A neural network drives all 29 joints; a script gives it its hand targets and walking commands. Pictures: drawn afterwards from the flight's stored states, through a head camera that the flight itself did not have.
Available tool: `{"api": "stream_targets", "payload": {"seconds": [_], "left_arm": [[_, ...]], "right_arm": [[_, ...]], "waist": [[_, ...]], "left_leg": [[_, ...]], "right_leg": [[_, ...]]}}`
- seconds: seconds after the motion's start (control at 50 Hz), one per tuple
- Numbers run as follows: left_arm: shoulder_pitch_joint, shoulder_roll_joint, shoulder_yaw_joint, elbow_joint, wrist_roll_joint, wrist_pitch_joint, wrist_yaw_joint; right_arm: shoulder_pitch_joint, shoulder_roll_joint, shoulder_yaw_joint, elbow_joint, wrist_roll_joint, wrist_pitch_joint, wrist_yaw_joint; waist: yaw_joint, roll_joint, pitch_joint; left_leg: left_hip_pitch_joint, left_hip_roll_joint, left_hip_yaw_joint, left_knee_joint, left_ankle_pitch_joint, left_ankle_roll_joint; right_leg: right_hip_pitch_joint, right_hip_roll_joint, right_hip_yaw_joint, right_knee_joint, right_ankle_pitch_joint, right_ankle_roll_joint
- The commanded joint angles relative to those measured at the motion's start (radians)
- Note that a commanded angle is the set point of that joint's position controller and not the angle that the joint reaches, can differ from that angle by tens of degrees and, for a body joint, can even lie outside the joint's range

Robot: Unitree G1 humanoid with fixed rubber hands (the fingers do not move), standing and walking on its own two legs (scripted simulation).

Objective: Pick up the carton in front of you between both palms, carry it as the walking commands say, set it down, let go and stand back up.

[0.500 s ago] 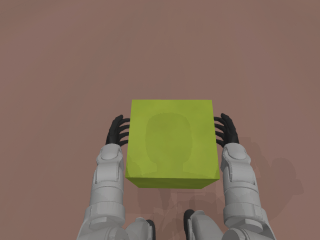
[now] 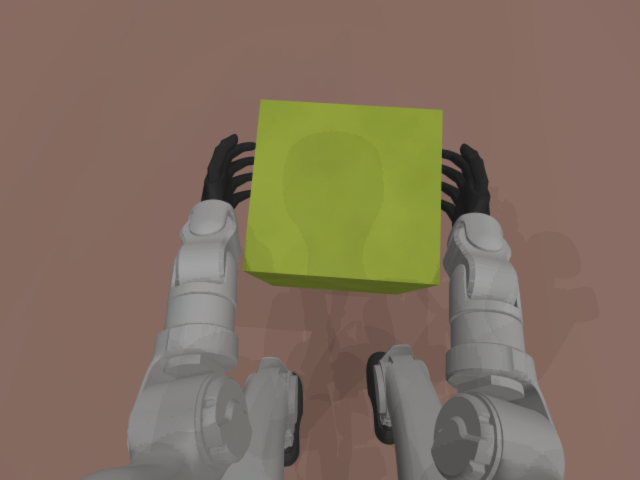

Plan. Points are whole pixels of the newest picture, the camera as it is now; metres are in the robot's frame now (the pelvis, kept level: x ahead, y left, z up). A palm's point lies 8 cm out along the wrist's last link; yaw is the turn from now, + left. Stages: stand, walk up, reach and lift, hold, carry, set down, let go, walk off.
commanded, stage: set down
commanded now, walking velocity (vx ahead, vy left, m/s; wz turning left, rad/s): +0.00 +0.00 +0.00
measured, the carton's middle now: (341, 215) +0.45 -0.03 -0.16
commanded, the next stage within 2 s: none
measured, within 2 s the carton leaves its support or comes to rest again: rests again in 1.70 s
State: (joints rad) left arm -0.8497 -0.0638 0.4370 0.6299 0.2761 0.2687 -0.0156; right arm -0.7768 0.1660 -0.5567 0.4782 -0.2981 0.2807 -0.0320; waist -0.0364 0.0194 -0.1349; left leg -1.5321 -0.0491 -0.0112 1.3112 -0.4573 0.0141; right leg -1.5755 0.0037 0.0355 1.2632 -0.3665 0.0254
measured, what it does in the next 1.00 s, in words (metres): lowers itself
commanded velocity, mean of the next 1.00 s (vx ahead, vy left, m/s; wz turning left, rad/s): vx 0.00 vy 0.00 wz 0.00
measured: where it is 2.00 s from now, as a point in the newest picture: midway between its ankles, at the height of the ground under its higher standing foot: (337, 423)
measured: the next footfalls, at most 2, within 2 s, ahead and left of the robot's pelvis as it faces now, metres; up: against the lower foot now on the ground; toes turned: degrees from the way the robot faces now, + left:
none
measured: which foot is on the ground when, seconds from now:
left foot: down 0.00-1.00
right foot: down 0.00-1.00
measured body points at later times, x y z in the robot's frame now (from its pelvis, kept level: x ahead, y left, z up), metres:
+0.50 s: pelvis -0.02 +0.00 -0.13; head +0.29 +0.01 +0.20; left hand +0.52 +0.13 -0.24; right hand +0.46 -0.17 -0.24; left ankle +0.06 +0.11 -0.59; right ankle +0.09 -0.13 -0.59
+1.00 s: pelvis -0.03 +0.01 -0.21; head +0.35 +0.04 +0.03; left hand +0.57 +0.12 -0.39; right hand +0.50 -0.17 -0.37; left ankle +0.06 +0.11 -0.59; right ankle +0.09 -0.13 -0.59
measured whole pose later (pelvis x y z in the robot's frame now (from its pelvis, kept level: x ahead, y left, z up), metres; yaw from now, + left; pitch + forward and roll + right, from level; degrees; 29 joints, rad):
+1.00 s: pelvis -0.03 +0.01 -0.21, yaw -3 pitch +44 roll -6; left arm -1.55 0.34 0.07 1.03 0.09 0.27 0.03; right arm -1.34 0.00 -0.60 0.71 -0.09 0.26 -0.18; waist -0.10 -0.04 0.23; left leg -2.25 -0.07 -0.03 2.11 -0.63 0.03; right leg -2.26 0.01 0.01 1.99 -0.51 0.07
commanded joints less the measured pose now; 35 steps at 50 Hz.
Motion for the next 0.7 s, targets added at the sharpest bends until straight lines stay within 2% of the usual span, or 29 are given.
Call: {"api": "stream_targets", "payload": {"seconds": [0.0,0.16,0.28,0.5,0.68], "left_arm": [[-0.550,-0.856,-0.502,0.075,-0.108,-0.016,-0.242],[-0.674,-0.804,-0.541,0.089,-0.173,-0.016,-0.250],[-0.752,-0.772,-0.538,0.124,-0.193,-0.003,-0.249],[-0.881,-0.691,-0.499,0.213,-0.182,0.002,-0.225],[-1.008,-0.622,-0.545,0.252,-0.225,-0.002,-0.203]], "right_arm": [[-0.586,0.885,0.599,0.113,0.127,0.003,0.226],[-0.724,0.877,0.639,0.068,0.186,0.002,0.150],[-0.808,0.851,0.621,0.059,0.202,0.010,0.117],[-0.969,0.734,0.520,0.075,0.208,0.000,0.109],[-1.113,0.640,0.489,0.075,0.256,-0.015,0.112]], "waist": [[0.005,-0.003,-0.846],[0.000,-0.011,-1.022],[-0.011,0.009,-1.044],[-0.032,0.056,-0.965],[-0.063,0.097,-0.967]], "left_leg": [[0.255,-0.124,0.008,-0.080,0.224,-0.013],[0.083,-0.134,0.038,0.088,0.220,-0.014],[0.011,-0.134,0.047,0.179,0.211,-0.017],[-0.046,-0.125,0.038,0.309,0.179,-0.016],[-0.010,-0.103,0.019,0.425,0.214,-0.022]], "right_leg": [[0.480,0.149,-0.053,0.011,0.232,0.006],[0.457,0.158,-0.063,0.164,0.270,0.026],[0.381,0.165,-0.082,0.254,0.256,0.033],[0.149,0.160,-0.124,0.405,0.184,0.033],[0.028,0.134,-0.149,0.534,0.184,0.033]]}}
